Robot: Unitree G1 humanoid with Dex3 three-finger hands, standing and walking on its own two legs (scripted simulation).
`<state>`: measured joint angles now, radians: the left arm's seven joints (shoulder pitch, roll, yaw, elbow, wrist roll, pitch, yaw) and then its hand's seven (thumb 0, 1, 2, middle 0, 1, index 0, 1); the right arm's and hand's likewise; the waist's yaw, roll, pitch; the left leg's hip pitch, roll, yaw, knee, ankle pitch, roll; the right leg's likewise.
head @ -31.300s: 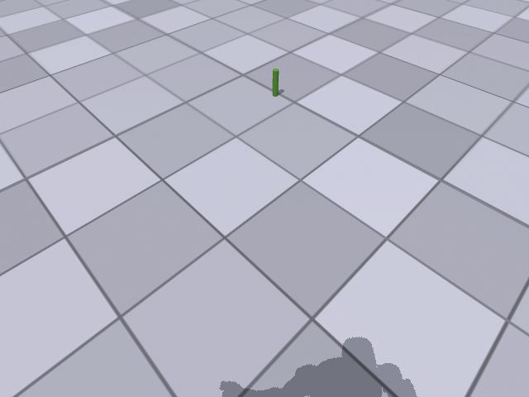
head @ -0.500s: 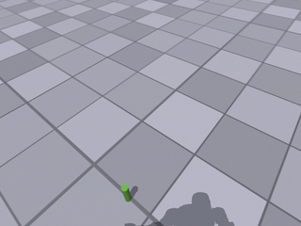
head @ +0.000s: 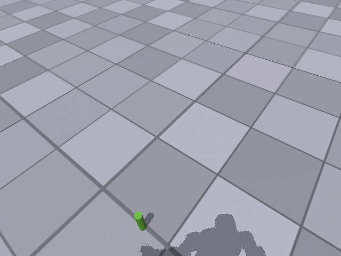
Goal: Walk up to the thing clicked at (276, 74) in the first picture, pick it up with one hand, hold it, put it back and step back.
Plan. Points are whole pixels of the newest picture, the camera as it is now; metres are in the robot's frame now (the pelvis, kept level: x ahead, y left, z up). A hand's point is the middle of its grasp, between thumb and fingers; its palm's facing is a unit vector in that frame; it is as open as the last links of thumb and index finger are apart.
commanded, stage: stand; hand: left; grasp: from the side
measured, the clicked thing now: (140, 221) +0.42 +0.19 -0.69
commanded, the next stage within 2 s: step back in 0.46 s
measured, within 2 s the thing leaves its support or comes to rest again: neither
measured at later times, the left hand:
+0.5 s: hand out of the picture +0.09 +0.25 -0.15, palm faces -0.01 -0.94 -0.35, open 7.4 cm
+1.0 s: hand out of the picture +0.07 +0.31 -0.18, palm faces -0.10 -0.93 -0.35, open 7.4 cm
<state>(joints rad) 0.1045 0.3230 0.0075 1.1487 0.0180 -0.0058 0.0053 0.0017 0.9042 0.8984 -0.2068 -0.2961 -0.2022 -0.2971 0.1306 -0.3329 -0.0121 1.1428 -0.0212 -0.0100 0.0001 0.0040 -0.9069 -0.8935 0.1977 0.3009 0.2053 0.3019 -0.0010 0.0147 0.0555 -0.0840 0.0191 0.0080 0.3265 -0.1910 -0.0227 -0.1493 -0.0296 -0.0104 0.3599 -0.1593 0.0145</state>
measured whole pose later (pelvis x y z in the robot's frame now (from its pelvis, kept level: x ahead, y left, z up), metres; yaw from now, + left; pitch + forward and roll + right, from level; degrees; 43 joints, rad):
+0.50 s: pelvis +0.01 +0.00 +0.00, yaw +0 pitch -2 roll +0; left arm 0.10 0.33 0.02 1.12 0.01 0.00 0.00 0.00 0.90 0.90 -0.21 -0.30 -0.20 -0.30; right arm 0.11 -0.34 -0.02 1.13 -0.02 0.00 0.01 0.00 -0.91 -0.89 0.20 0.30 0.21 0.30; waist -0.01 0.02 0.06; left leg -0.10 0.03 0.01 0.35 -0.21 -0.03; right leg -0.16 -0.02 -0.01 0.36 -0.17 0.01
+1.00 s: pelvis -0.06 +0.06 -0.01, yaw -3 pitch -1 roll -1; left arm 0.08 0.37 0.05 0.89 0.02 0.07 0.03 0.00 0.91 0.90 -0.21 -0.30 -0.20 -0.30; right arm 0.15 -0.34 -0.06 0.93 -0.03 0.03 -0.03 0.01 -0.90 -0.89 0.20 0.30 0.21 0.30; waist -0.03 -0.04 0.20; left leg -0.24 -0.05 0.05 0.55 -0.31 0.08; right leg -0.42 0.09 0.13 0.96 -0.44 0.00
